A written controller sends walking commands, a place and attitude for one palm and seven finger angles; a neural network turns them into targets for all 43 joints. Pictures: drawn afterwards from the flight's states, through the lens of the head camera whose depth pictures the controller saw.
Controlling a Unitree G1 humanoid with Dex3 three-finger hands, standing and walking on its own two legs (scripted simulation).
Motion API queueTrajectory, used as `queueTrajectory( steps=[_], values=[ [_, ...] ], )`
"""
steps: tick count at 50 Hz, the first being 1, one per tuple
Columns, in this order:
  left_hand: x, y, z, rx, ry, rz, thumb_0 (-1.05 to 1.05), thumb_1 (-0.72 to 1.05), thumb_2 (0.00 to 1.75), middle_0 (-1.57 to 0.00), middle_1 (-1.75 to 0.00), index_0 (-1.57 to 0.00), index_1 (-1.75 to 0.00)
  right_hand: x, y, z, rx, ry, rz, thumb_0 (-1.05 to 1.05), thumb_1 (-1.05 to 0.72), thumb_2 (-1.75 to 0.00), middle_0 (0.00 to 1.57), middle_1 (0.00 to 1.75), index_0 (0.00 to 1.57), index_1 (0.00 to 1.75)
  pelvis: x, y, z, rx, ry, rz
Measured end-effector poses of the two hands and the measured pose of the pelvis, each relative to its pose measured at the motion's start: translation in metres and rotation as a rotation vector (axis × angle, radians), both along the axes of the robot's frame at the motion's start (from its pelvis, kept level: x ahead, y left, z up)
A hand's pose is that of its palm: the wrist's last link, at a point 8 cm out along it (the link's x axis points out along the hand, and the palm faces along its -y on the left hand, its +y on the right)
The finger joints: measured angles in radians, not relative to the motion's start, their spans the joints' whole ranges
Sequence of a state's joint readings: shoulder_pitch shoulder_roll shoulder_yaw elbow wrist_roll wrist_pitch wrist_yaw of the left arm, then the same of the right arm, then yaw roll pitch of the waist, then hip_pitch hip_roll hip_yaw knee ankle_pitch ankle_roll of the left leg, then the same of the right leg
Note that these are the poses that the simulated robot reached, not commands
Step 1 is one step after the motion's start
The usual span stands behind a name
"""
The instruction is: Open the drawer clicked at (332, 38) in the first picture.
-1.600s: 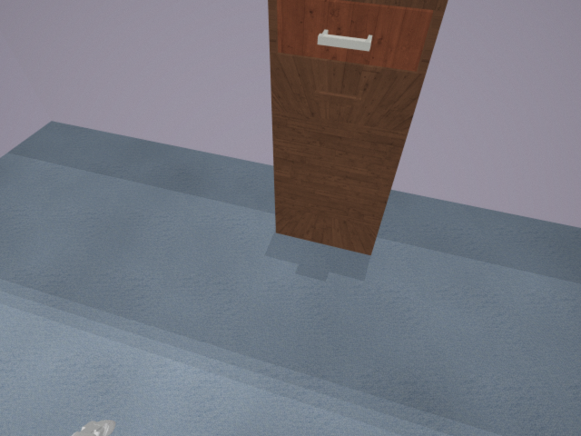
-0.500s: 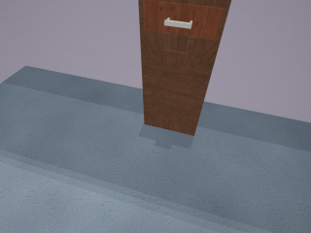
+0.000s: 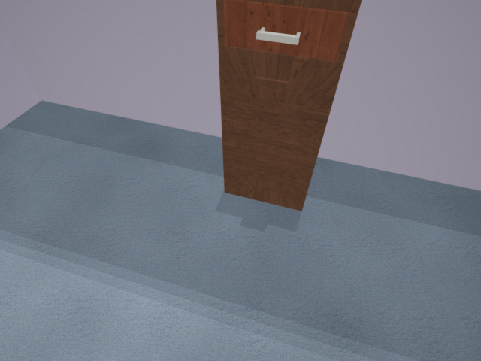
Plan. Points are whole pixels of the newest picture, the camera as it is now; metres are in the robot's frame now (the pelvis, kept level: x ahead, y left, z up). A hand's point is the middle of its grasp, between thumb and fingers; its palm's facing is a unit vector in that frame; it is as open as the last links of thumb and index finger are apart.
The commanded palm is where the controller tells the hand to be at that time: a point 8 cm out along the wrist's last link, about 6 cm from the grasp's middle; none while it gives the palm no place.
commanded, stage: turn to face it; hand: left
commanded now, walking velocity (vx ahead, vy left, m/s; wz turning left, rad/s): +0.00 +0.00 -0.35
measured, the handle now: (279, 34) +1.01 -0.06 +0.11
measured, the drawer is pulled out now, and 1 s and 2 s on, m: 0.00 0.00 0.00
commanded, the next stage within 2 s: take the last steps up to it in 0.52 s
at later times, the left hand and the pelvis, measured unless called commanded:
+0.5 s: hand out of the picture +0.05 +0.18 -0.19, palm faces -0.13 -0.97 -0.20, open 7.3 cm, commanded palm none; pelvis -0.02 +0.01 -0.02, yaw -6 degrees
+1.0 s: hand out of the picture +0.02 +0.17 -0.18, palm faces -0.17 -0.97 -0.15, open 7.3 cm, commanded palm none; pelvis +0.02 +0.00 -0.01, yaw -13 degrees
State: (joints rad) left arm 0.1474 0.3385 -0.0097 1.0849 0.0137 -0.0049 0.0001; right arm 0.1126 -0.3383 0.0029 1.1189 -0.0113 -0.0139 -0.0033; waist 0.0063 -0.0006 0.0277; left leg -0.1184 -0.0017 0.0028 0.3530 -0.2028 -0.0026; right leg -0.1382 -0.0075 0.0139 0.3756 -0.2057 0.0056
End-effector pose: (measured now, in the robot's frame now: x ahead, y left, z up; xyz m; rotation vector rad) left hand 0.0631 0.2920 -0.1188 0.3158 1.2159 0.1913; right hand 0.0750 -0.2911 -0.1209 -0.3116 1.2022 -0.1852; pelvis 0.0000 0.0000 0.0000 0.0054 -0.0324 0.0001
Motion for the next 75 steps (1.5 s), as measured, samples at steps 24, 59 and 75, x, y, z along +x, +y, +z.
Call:
queueTrajectory(
  steps=[24, 59, 75],
  values=[
    [-0.010, -0.062, -0.035, -0.134, 0.062, -0.086, 0.00, 0.91, 0.90, -0.20, -0.30, -0.20, -0.30, -0.097, 0.048, -0.035, 0.108, 0.095, -0.215, 0.01, -0.91, -0.90, 0.20, 0.29, 0.20, 0.29, -0.021, 0.005, -0.017, -0.002, 0.026, -0.108],
    [0.004, -0.055, -0.054, -0.205, 0.332, -0.101, 0.00, 0.91, 0.90, -0.20, -0.30, -0.20, -0.30, -0.019, 0.078, -0.018, 0.089, -0.018, -0.341, 0.00, -0.92, -0.90, 0.20, 0.29, 0.20, 0.29, 0.082, 0.018, -0.016, -0.023, 0.031, -0.269],
    [0.268, -0.121, -0.026, -0.168, 0.009, -0.288, 0.00, 0.92, 0.90, -0.20, -0.30, -0.19, -0.30, -0.059, 0.122, -0.019, 0.260, 0.354, -0.545, 0.00, -0.91, -0.90, 0.20, 0.29, 0.20, 0.29, 0.184, -0.026, -0.007, 0.001, 0.028, -0.284]
  ],
)
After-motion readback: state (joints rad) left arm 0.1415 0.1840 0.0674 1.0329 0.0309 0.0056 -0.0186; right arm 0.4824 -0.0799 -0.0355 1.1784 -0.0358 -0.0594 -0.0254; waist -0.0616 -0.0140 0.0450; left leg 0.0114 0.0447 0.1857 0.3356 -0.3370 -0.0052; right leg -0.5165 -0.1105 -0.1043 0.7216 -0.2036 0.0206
